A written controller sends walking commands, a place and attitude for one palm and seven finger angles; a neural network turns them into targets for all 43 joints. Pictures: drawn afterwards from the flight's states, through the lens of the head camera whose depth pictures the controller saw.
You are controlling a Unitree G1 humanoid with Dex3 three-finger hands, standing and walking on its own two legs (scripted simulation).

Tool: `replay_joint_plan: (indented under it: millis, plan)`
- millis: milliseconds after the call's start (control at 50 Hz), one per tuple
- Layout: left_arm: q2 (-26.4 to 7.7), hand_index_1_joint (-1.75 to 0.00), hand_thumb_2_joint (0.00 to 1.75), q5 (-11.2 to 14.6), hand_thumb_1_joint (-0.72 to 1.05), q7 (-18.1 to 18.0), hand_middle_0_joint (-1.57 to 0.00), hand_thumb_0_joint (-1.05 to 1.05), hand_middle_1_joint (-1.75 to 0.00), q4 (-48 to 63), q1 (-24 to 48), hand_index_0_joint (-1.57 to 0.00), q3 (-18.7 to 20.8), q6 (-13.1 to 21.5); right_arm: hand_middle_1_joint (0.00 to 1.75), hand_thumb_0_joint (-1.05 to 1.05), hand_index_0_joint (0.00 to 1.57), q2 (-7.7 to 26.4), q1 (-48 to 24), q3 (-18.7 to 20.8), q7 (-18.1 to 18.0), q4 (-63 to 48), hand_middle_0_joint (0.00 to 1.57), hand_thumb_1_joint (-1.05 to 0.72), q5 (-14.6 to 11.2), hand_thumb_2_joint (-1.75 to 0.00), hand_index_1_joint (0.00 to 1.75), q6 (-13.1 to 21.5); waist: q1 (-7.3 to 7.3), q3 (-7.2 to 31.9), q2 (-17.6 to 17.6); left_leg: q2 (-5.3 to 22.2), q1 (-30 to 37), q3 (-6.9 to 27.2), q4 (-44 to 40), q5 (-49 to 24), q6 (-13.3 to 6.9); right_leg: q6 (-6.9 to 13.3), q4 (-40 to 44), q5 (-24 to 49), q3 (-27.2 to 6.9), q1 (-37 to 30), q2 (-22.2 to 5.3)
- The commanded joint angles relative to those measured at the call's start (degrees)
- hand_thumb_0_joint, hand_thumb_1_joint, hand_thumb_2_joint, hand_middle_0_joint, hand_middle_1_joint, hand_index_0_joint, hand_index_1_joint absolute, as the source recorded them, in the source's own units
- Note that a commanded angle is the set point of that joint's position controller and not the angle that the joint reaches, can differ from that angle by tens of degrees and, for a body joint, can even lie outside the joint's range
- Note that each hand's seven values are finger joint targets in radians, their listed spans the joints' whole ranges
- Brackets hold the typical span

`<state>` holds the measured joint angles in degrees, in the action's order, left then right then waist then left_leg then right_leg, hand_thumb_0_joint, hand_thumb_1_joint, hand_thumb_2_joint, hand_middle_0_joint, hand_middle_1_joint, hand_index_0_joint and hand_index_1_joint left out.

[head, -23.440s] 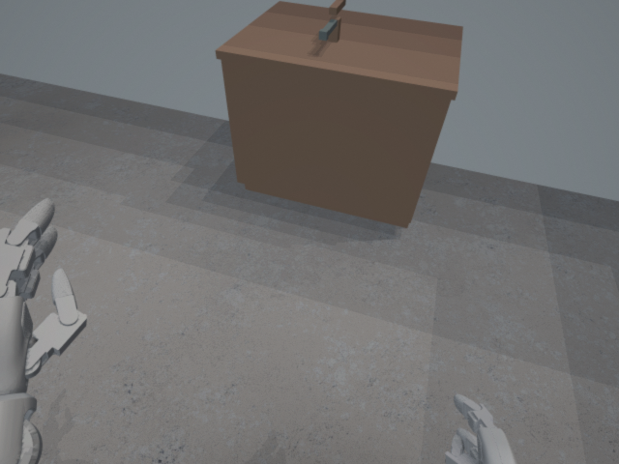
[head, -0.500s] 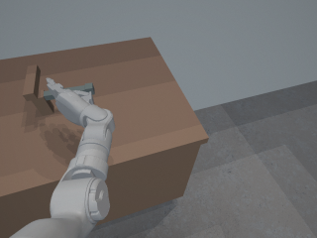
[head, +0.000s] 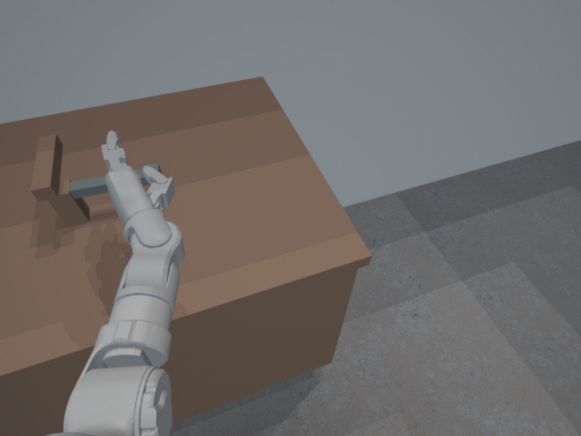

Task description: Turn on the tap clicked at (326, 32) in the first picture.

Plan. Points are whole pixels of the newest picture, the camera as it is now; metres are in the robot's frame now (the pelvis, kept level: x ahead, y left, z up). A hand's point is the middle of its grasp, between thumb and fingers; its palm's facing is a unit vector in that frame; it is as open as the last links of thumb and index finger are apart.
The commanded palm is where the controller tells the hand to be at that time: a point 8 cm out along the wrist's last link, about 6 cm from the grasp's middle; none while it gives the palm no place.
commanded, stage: draw the hand back beside the body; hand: left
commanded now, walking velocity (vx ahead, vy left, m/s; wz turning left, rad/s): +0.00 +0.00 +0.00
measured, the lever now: (153, 175) +0.55 +0.24 +0.03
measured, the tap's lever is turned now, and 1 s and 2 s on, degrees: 86 86 86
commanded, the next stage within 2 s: step back with the hand held close in 1.32 s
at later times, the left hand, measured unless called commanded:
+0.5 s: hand (97, 262) +0.29 +0.21 +0.14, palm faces +0.23 -0.95 -0.22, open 7.6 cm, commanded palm +0.26 +0.26 +0.16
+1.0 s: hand (3, 333) +0.20 +0.25 +0.17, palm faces +0.36 -0.87 -0.34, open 7.4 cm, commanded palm +0.16 +0.29 +0.19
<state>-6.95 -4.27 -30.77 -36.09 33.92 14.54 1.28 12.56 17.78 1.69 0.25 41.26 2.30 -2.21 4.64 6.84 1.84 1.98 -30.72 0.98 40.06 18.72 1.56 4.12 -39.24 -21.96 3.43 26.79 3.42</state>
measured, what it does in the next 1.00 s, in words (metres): stands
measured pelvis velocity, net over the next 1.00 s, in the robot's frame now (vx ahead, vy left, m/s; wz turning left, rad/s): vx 0.00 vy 0.02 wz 0.01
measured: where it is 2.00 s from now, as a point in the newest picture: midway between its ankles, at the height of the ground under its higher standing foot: outside the picture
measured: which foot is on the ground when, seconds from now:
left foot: down 0.00-1.00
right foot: down 0.00-1.00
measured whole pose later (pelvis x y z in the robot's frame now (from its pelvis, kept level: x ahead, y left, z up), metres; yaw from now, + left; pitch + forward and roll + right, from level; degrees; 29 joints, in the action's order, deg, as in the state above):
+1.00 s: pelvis +0.00 +0.02 +0.03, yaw +0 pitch -5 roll +0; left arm -18.8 4.6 -5.2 18.5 -22.7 13.3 7.0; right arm 13.5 11.8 -0.9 -2.3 37.7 -0.5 4.4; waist -3.0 -1.3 4.0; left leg 0.9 -7.5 0.5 25.6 13.4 0.3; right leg 2.7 -22.4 -15.3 2.7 2.4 2.7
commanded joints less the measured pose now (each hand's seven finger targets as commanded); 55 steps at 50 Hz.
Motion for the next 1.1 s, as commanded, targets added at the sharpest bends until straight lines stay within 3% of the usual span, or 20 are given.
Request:
replay_joint_plan:
  millis: [0,20,40,80,140,220,260,320,340,420,440,500,560,660,700,760,800,1020,1040,1080]
  plan:
    - [-14.6,-0.18,0.90,6.2,0.90,9.6,-0.16,0.00,-0.18,18.9,7.5,-0.16,3.4,3.8,0.30,0.00,0.20,7.3,-3.0,1.0,-2.6,-10.1,0.20,-0.90,-2.5,-0.90,0.30,1.7,-5.08,16.6,-5.5,-2.9,9.6,-2.3,-5.5,-16.5,-3.5,-4.8,8.3,39.1,-4.3,-20.6,-3.5]
    - [-13.7,-0.18,0.90,6.6,0.90,9.1,-0.16,0.00,-0.18,21.7,7.1,-0.16,3.1,3.6,0.30,0.00,0.20,7.0,-4.1,0.8,-2.7,-10.6,0.20,-0.90,-2.7,-0.90,0.30,1.9,-5.13,15.0,-4.8,-2.8,10.6,-2.4,-6.2,-16.2,-3.5,-4.9,9.0,37.8,-4.0,-20.2,-3.5]
    - [-23.9,-0.18,0.90,4.1,0.90,13.7,-0.16,0.00,-0.18,17.2,-2.5,-0.16,2.8,3.3,0.30,0.00,0.20,7.3,-0.8,1.4,-1.6,-9.0,0.20,-0.90,-3.3,-0.90,0.30,1.5,-4.75,13.1,-2.0,-1.4,14.9,-2.3,-8.7,-15.4,-3.4,-4.1,9.7,35.5,-4.3,-21.4,-4.3]
    - [-21.6,-0.19,0.90,6.5,0.90,18.2,-0.16,0.00,-0.19,27.7,-1.2,-0.16,-0.8,5.0,0.30,0.00,0.20,7.2,-4.5,1.1,-1.5,-12.2,0.20,-0.90,-4.1,-0.90,0.30,1.9,-4.71,10.7,0.5,-1.8,19.0,-3.1,-11.0,-16.0,-4.0,-3.8,12.8,33.3,-4.4,-21.3,-3.9]
    - [-18.6,-0.20,0.90,7.7,0.90,21.3,-0.17,0.00,-0.20,35.4,2.7,-0.17,-6.0,6.9,0.30,0.00,0.20,7.5,-7.8,1.0,-2.0,-12.9,0.20,-0.90,-4.5,-0.90,0.30,3.9,-2.98,5.7,1.5,-1.7,24.4,-2.4,-13.2,-14.8,-4.1,-3.2,16.3,27.0,-3.9,-17.4,-2.8]
    - [-17.3,-0.21,0.90,8.0,0.90,22.9,-0.17,0.00,-0.21,34.9,-5.1,-0.17,-7.2,7.7,0.30,0.00,0.20,7.8,-9.1,0.6,-2.2,-12.4,0.20,-0.90,-4.2,-0.90,0.30,5.9,-3.37,3.4,-3.6,-1.5,26.9,-1.4,-14.8,-14.3,-4.4,-3.3,18.2,24.8,-3.7,-17.4,-2.7]
    - [-16.6,-0.22,0.90,7.9,0.90,23.4,-0.17,0.00,-0.22,35.4,-7.1,-0.17,-7.7,8.1,0.30,0.00,0.20,7.5,-9.9,0.3,-2.2,-12.0,0.20,-0.90,-4.2,-0.90,0.30,6.3,-3.85,1.7,0.5,-1.7,28.3,-1.3,-15.5,-13.8,-4.2,-2.8,18.9,22.9,-3.7,-17.1,-2.9]
    - [-17.0,-0.22,0.90,8.3,0.90,24.2,-0.18,0.00,-0.22,38.3,-12.2,-0.18,-6.6,8.6,0.30,0.00,0.20,7.6,-11.2,0.1,-2.2,-12.5,0.20,-0.90,-3.9,-0.90,0.30,6.6,-4.73,2.9,-2.7,-1.6,29.2,-1.0,-16.4,-15.1,-4.1,-2.8,19.0,24.3,-3.4,-19.4,-3.1]
    - [-18.3,-0.23,0.90,8.2,0.90,24.4,-0.18,0.00,-0.23,39.0,-13.8,-0.18,-5.1,8.7,0.30,0.00,0.20,7.7,-11.4,0.0,-2.2,-12.4,0.20,-0.90,-3.9,-0.90,0.30,6.5,-5.10,2.2,-0.8,-1.7,29.5,-0.8,-16.5,-15.8,-4.0,-2.6,19.2,24.4,-3.3,-19.4,-3.1]
    - [-18.6,-0.24,0.90,8.6,0.90,25.0,-0.18,0.00,-0.24,45.3,-18.6,-0.18,-4.0,8.9,0.30,0.00,0.20,7.1,-12.9,-0.3,-2.2,-13.6,0.20,-0.90,-3.6,-0.90,0.30,6.6,-5.84,2.1,-0.9,-1.3,29.8,-0.6,-17.1,-17.4,-3.7,-2.4,19.2,25.2,-3.0,-20.9,-3.1]
    - [-20.1,-0.24,0.90,8.5,0.90,25.0,-0.18,0.00,-0.24,46.5,-20.1,-0.18,-2.3,8.8,0.30,0.00,0.20,7.2,-12.9,-0.4,-2.3,-13.5,0.20,-0.90,-3.6,-0.90,0.30,6.6,-6.19,1.3,2.0,-1.3,29.8,-0.4,-17.4,-17.6,-3.4,-2.2,19.6,24.6,-3.0,-20.7,-3.2]
    - [-19.7,-0.25,0.90,8.8,0.90,25.2,-0.18,0.00,-0.25,49.1,-23.3,-0.18,-1.9,8.4,0.30,0.00,0.20,6.7,-13.8,-0.7,-2.5,-14.2,0.20,-0.90,-3.3,-0.90,0.30,6.5,-6.28,0.0,-0.1,-1.0,29.2,-0.4,-17.7,-17.2,-3.4,-2.2,20.0,24.0,-2.8,-21.0,-3.1]
    - [-18.8,-0.26,0.90,8.8,0.90,25.4,-0.19,0.00,-0.26,52.5,-26.0,-0.19,-2.2,8.4,0.30,0.00,0.20,6.3,-14.1,-1.1,-2.6,-14.6,0.20,-0.90,-3.2,-0.90,0.30,6.8,-6.50,-1.6,3.3,-1.0,29.3,0.1,-18.4,-16.1,-3.1,-2.0,20.5,21.6,-2.5,-20.3,-3.0]
    - [-18.9,-0.28,0.90,8.8,0.90,25.3,-0.19,0.00,-0.28,57.5,-32.5,-0.19,-1.5,8.5,0.30,0.00,0.20,6.3,-14.4,-1.1,-2.7,-14.7,0.20,-0.90,-2.9,-0.90,0.30,7.7,-6.86,-1.1,1.4,-0.8,29.5,0.6,-18.4,-16.3,-3.2,-2.0,20.8,21.2,-2.3,-20.8,-3.0]
    - [-20.0,-0.28,0.90,9.0,0.90,25.0,-0.19,0.00,-0.28,58.6,-35.8,-0.19,0.1,8.5,0.30,0.00,0.20,6.4,-14.6,-0.9,-2.8,-14.6,0.20,-0.90,-2.8,-0.90,0.30,8.0,-7.23,-1.0,-0.6,-0.8,29.0,0.4,-18.1,-16.2,-3.4,-2.2,20.9,21.6,-2.4,-21.1,-3.2]
    - [-20.3,-0.29,0.90,8.8,0.90,24.9,-0.20,0.00,-0.29,62.0,-39.8,-0.20,1.3,8.9,0.30,0.00,0.20,6.2,-14.6,-0.9,-2.8,-14.2,0.20,-0.90,-2.7,-0.90,0.30,8.4,-7.50,-0.7,2.5,-0.9,29.2,0.2,-17.7,-17.3,-3.4,-2.0,20.9,22.7,-2.5,-21.5,-3.4]
    - [-20.9,-0.30,0.90,8.9,0.90,24.8,-0.20,0.00,-0.30,63.1,-42.7,-0.20,2.3,9.0,0.30,0.00,0.20,6.4,-14.7,-0.6,-2.8,-14.2,0.20,-0.90,-2.7,-0.90,0.30,8.8,-7.77,-1.0,0.7,-0.8,28.6,0.3,-17.5,-17.3,-3.4,-2.2,20.7,22.7,-2.3,-21.6,-3.4]
    - [-23.3,-0.30,0.90,9.3,0.90,24.3,-0.20,0.00,-0.30,71.2,-56.4,-0.20,7.9,10.5,0.30,0.00,0.20,6.5,-14.9,0.2,-3.2,-14.0,0.20,-0.90,-2.6,-0.90,0.30,11.2,-8.60,-3.2,0.7,-0.7,26.6,0.1,-15.8,-14.4,-3.8,-2.4,21.3,20.4,-2.8,-19.5,-3.8]
    - [-22.6,-0.30,0.90,9.0,0.90,24.4,-0.20,0.00,-0.30,71.5,-54.8,-0.20,7.0,10.6,0.30,0.00,0.20,6.6,-14.8,0.1,-3.2,-13.6,0.20,-0.90,-2.7,-0.90,0.30,11.3,-8.03,-4.1,2.8,-1.0,26.4,0.2,-15.8,-14.3,-3.7,-2.2,21.3,20.1,-2.8,-19.0,-3.9]
    - [-21.5,-0.30,0.90,9.0,0.90,24.3,-0.20,0.00,-0.30,69.2,-53.1,-0.20,5.9,10.5,0.30,0.00,0.20,6.7,-14.9,0.2,-3.5,-13.4,0.20,-0.90,-2.8,-0.90,0.30,11.5,-7.65,-6.1,0.9,-0.9,26.0,0.3,-15.7,-12.2,-3.7,-2.6,21.6,17.8,-2.8,-17.2,-3.8]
